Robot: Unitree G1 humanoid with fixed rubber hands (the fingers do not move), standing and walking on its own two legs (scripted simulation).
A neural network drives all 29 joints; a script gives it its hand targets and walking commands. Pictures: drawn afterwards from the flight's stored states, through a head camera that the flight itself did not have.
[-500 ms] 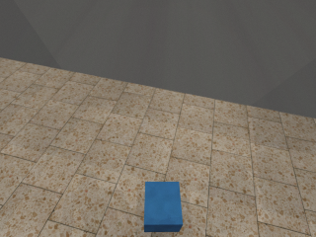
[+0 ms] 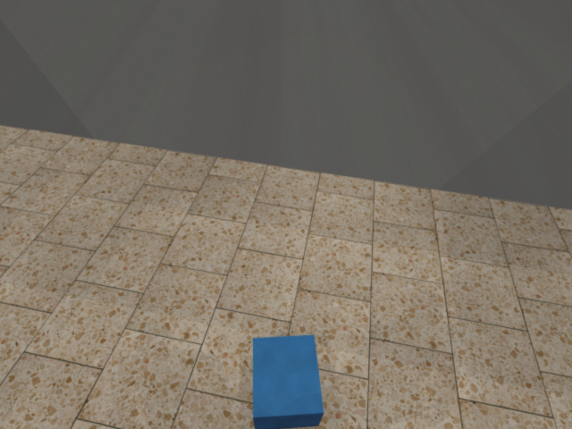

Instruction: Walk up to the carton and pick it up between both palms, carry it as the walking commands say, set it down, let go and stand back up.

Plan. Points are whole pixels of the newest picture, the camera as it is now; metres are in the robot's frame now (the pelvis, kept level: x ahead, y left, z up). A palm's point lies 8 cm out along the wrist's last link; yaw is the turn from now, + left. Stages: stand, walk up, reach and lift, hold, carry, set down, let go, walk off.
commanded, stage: walk up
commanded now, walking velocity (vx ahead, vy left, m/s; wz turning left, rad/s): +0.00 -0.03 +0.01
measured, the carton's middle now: (285, 381) +0.42 -0.02 -0.70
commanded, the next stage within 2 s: stand in 0.50 s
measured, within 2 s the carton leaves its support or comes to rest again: neither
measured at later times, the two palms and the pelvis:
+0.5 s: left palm out of the picture -0.03 +0.20 -0.15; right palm out of the picture +0.01 -0.29 -0.14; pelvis -0.01 -0.04 -0.01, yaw +1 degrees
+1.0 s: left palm out of the picture -0.03 +0.20 -0.14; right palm out of the picture -0.02 -0.23 -0.14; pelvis +0.00 -0.02 +0.01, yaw +0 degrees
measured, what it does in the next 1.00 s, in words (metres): stands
